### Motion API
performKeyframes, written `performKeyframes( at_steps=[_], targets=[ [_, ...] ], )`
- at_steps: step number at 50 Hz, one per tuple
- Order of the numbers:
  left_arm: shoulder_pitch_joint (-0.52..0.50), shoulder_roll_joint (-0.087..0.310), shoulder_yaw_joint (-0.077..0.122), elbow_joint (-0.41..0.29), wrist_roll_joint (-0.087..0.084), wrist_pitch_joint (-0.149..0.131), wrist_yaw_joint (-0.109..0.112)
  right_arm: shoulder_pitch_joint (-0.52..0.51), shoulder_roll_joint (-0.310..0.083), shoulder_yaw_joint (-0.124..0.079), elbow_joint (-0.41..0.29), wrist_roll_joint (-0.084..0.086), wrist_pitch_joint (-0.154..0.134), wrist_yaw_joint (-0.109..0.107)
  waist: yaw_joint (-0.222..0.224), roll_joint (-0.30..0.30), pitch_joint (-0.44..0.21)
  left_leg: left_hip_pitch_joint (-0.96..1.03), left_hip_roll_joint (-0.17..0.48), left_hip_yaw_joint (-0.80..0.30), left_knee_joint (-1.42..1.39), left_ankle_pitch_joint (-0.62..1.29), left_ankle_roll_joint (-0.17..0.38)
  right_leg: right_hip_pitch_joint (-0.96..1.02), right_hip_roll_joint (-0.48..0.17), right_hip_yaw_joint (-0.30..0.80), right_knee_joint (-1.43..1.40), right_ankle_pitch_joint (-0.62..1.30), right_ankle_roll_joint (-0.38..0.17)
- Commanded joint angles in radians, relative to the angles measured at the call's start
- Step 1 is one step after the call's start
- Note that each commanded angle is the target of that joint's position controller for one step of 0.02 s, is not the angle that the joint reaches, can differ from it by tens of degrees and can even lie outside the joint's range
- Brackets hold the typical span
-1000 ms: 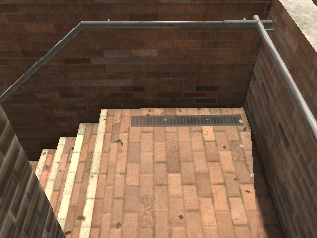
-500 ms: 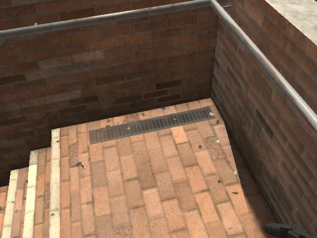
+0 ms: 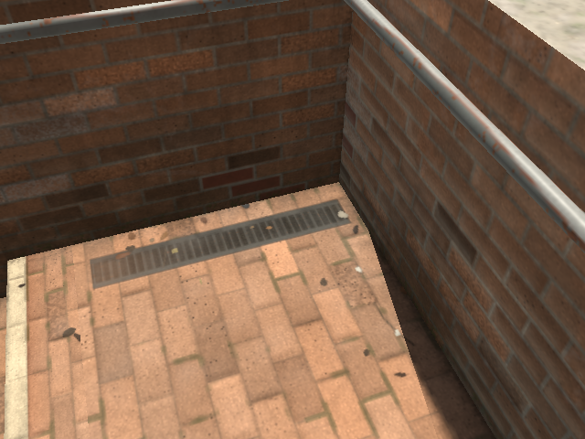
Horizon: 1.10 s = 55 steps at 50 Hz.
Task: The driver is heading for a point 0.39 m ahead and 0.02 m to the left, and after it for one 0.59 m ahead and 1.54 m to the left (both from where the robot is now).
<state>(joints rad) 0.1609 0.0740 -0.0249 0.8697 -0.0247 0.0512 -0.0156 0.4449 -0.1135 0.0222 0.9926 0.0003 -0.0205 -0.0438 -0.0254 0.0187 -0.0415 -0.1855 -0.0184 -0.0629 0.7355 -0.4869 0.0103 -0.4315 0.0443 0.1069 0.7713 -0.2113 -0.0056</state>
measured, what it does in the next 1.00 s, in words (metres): goes down: left foot 0.20 m lower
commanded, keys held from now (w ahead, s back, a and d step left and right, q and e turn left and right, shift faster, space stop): no key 0.10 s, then w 0.64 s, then w+q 0.26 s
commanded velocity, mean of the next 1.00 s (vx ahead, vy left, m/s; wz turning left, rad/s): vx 0.35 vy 0.00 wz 0.05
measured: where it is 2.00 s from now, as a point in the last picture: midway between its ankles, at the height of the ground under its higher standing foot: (232, 382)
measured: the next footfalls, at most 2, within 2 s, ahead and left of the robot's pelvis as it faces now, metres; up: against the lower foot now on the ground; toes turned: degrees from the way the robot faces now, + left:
left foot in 0.76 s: +0.18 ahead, +0.16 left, -0.20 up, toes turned +3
right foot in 1.24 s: +0.60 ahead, -0.03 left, -0.40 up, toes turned +18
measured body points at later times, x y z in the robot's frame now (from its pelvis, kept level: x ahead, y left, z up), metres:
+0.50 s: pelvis +0.06 -0.01 -0.01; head +0.07 -0.01 +0.44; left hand +0.05 +0.23 -0.16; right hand +0.06 -0.26 -0.16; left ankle -0.02 +0.10 -0.65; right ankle +0.03 -0.15 -0.71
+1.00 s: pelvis +0.25 +0.09 -0.23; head +0.24 +0.10 +0.22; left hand +0.48 +0.29 -0.31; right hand +0.10 -0.09 -0.37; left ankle +0.14 +0.16 -0.92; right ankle +0.44 -0.08 -0.85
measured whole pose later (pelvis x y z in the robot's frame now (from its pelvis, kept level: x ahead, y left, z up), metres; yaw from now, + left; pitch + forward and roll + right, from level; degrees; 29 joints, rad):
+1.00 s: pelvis +0.25 +0.09 -0.23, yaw +5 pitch +1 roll +1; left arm -0.01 0.15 0.02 0.79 -0.02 -0.05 0.01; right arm 0.68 -0.06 0.02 1.10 -0.01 -0.07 -0.04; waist -0.10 -0.05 -0.07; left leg -0.24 -0.10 -0.01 0.88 -0.64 0.08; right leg -0.89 -0.08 0.11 1.15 0.20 0.02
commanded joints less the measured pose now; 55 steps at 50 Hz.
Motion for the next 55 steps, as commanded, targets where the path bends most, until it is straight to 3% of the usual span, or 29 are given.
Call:
performKeyframes(
  at_steps=[1,5,9,14,17,19,20,21,22,25,26,27,28,31,33,34,37,38,39,40,41,42,43,45,47,49,50,51,55],
  targets=[
    [-0.068,0.077,0.019,-0.037,-0.011,-0.019,-0.014,0.245,-0.009,-0.002,0.021,-0.023,0.041,0.000,-0.062,-0.008,0.000,0.031,0.033,-0.051,-0.178,0.520,-0.007,0.194,-0.070,0.113,-0.240,0.646,-0.116],
    [0.012,0.080,0.022,0.029,-0.012,0.007,0.006,0.102,-0.055,-0.016,-0.010,-0.006,0.050,0.020,-0.013,0.006,-0.012,0.058,0.041,-0.012,-0.237,0.502,-0.010,0.264,-0.029,0.092,-0.278,0.476,-0.063],
    [-0.015,0.110,0.037,0.038,-0.008,0.029,0.029,0.083,-0.102,-0.034,-0.009,-0.003,0.037,0.039,-0.013,0.000,0.067,-0.079,0.033,-0.009,-0.350,0.024,0.028,0.251,0.022,0.046,-0.308,-0.018,-0.050],
    [0.032,0.123,0.058,0.069,-0.006,-0.020,0.040,0.059,-0.170,-0.066,-0.035,0.009,0.002,0.023,0.002,0.122,0.158,-0.153,0.127,-0.132,-0.410,-0.060,0.136,0.151,0.071,-0.073,-0.091,-0.116,-0.043],
    [0.084,0.141,0.075,0.092,-0.016,-0.073,0.026,0.063,-0.152,-0.070,-0.041,0.017,-0.012,0.001,0.013,0.088,0.163,-0.134,0.154,-0.153,-0.229,0.060,0.167,0.061,0.019,-0.091,-0.008,-0.081,-0.083],
    [0.257,0.199,0.102,0.151,-0.041,-0.094,0.020,0.025,-0.093,-0.054,-0.062,0.016,-0.019,0.002,0.059,-0.140,0.123,-0.326,-0.024,0.022,0.119,-0.024,0.085,0.225,-0.053,0.116,-0.183,-0.123,-0.168],
    [0.410,0.262,0.123,0.188,-0.025,-0.101,0.013,-0.016,-0.068,-0.051,-0.079,0.020,-0.029,0.001,0.123,-0.280,0.057,-0.491,-0.088,0.073,0.408,-0.099,0.048,0.344,-0.203,0.475,-0.342,-0.267,-0.309],
    [0.475,0.285,0.125,0.192,-0.007,-0.120,0.006,-0.123,-0.103,-0.061,-0.124,0.048,-0.050,-0.004,0.169,-0.288,0.064,-0.697,-0.059,-0.034,0.562,-0.275,0.064,0.412,-0.335,0.744,-0.413,-0.334,-0.399],
    [0.451,0.280,0.119,0.183,-0.003,-0.139,0.006,-0.176,-0.122,-0.067,-0.142,0.057,-0.068,0.001,0.162,-0.167,0.102,-0.805,-0.004,-0.125,0.593,-0.181,0.081,0.402,-0.357,0.774,-0.362,-0.349,-0.396],
    [0.281,0.161,0.071,0.140,0.042,-0.128,0.019,-0.082,-0.128,-0.079,-0.105,0.017,-0.049,0.013,0.032,-0.035,0.059,-0.611,0.076,-0.085,0.509,0.012,0.082,0.076,-0.325,0.503,-0.211,-0.287,-0.299],
    [0.211,0.168,0.065,0.117,0.059,-0.115,0.024,0.009,-0.100,-0.075,-0.067,-0.001,-0.037,0.026,-0.009,-0.086,0.040,-0.462,0.060,-0.023,0.577,0.168,0.075,-0.090,-0.293,0.406,-0.159,-0.290,-0.274],
    [0.219,0.158,0.055,0.118,0.044,-0.114,0.025,0.031,-0.102,-0.083,-0.053,0.004,-0.029,0.035,-0.037,-0.051,0.050,-0.434,0.042,0.006,0.557,0.352,0.050,-0.165,-0.224,0.300,-0.102,-0.334,-0.256],
    [0.252,0.123,0.039,0.142,0.016,-0.125,0.045,-0.049,-0.093,-0.080,-0.083,0.020,-0.028,0.045,-0.012,-0.153,0.077,-0.552,0.079,-0.058,0.511,0.457,0.047,-0.113,-0.214,0.303,-0.053,-0.427,-0.209],
    [0.198,0.187,0.042,0.125,0.009,-0.125,0.094,-0.159,-0.122,-0.074,-0.177,-0.014,-0.036,0.064,-0.014,-0.141,0.094,-0.240,0.013,0.078,0.032,0.793,0.003,-0.360,-0.079,0.081,-0.023,-0.437,-0.138],
    [0.196,0.227,0.052,0.150,-0.005,-0.101,0.116,-0.195,-0.099,-0.074,-0.206,0.026,-0.021,0.071,0.006,-0.197,0.066,0.008,-0.019,0.113,-0.102,0.848,-0.065,-0.404,-0.066,0.012,0.045,-0.406,-0.134],
    [0.128,0.242,0.055,0.145,0.019,-0.105,0.105,0.006,-0.135,-0.098,-0.127,0.042,-0.006,0.075,-0.102,-0.226,-0.009,0.171,-0.002,0.114,0.106,0.930,-0.064,-0.453,-0.109,0.055,0.174,-0.437,-0.138],
    [-0.032,0.190,0.069,0.100,-0.030,-0.091,0.069,0.487,-0.126,-0.120,0.033,-0.005,0.014,0.049,-0.340,0.109,0.053,0.297,0.062,0.217,-0.325,0.678,0.018,-0.381,-0.011,-0.062,0.848,-0.174,-0.029],
    [0.040,0.138,0.063,0.102,-0.033,-0.084,0.080,0.475,-0.088,-0.097,0.034,-0.009,-0.010,0.062,-0.312,0.199,0.134,0.321,0.195,-0.003,-0.531,0.659,0.122,-0.504,0.115,-0.034,1.317,-0.406,-0.032],
    [0.076,0.039,0.048,0.058,-0.004,-0.106,0.079,0.447,-0.087,-0.057,0.068,-0.033,-0.042,0.088,-0.185,0.368,0.179,0.377,0.180,0.004,-0.094,1.229,0.040,-0.827,0.133,0.035,1.548,-0.547,-0.085],
    [0.227,-0.005,0.033,0.013,-0.017,-0.135,0.062,0.445,-0.116,-0.060,0.085,-0.020,-0.058,0.093,-0.029,0.526,0.109,0.409,0.208,-0.116,-0.010,1.442,0.016,-0.929,0.060,0.062,1.445,-0.406,-0.134],
    [0.252,0.008,0.024,0.006,-0.012,-0.149,0.046,0.401,-0.152,-0.069,0.092,-0.006,-0.058,0.110,0.021,0.377,0.043,0.371,0.293,-0.288,-0.064,1.152,0.094,-0.973,-0.032,-0.011,1.395,-0.308,-0.138],
    [0.119,0.012,0.015,-0.048,-0.041,-0.166,0.040,0.327,-0.236,-0.091,0.086,-0.041,-0.063,0.105,0.034,0.244,0.012,0.287,0.450,-0.569,-0.187,0.654,0.232,-1.012,-0.131,0.058,1.238,-0.181,-0.128],
    [-0.068,0.139,0.039,-0.090,-0.048,-0.142,0.054,0.126,-0.159,-0.057,0.017,-0.050,-0.065,0.096,0.053,-0.055,0.117,0.037,0.386,-0.639,-0.331,0.241,0.198,-0.943,-0.176,0.034,1.007,-0.020,-0.102],
    [-0.126,0.176,0.049,-0.118,-0.033,-0.105,0.058,-0.039,-0.164,-0.034,-0.036,-0.054,-0.071,0.028,0.105,-0.124,0.228,-0.309,0.361,-0.630,-0.300,0.396,0.235,-0.676,-0.190,0.076,0.617,0.147,0.036],
    [-0.042,0.109,0.047,-0.076,0.016,-0.088,0.052,0.016,-0.220,-0.051,-0.013,-0.036,-0.070,0.011,0.101,0.043,0.149,-0.436,0.249,-0.443,-0.282,0.451,0.231,-0.330,-0.144,0.020,0.528,0.341,0.053],
    [-0.223,0.200,0.077,-0.139,0.008,-0.107,0.021,0.152,-0.135,-0.037,0.007,0.008,-0.089,-0.019,0.012,0.001,0.185,-0.118,0.199,-0.415,-0.144,0.302,0.234,-0.621,-0.144,0.072,0.278,0.556,0.033],
    [-0.321,0.197,0.073,-0.165,0.020,-0.126,0.003,0.187,-0.073,-0.025,0.008,0.030,-0.093,-0.034,-0.028,-0.021,0.201,-0.099,0.146,-0.368,-0.099,0.228,0.218,-0.558,-0.130,0.068,0.028,0.692,0.036],
    [-0.366,0.147,0.064,-0.189,0.037,-0.131,-0.018,0.195,-0.093,-0.034,0.004,0.028,-0.083,-0.037,-0.065,-0.033,0.184,-0.179,0.103,-0.319,-0.108,0.175,0.194,-0.388,-0.075,0.016,-0.083,0.790,0.039],
    [-0.377,0.110,0.066,-0.272,0.006,-0.126,-0.046,0.163,-0.115,-0.064,-0.008,0.035,-0.046,-0.020,-0.114,0.086,0.189,-0.186,0.063,-0.319,-0.018,0.100,0.206,-0.172,-0.036,0.006,-0.230,0.658,0.048]
  ],
)
Over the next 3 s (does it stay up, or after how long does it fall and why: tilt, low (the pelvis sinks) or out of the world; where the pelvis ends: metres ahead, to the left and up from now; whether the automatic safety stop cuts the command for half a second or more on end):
stays up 1.01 0.54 -0.37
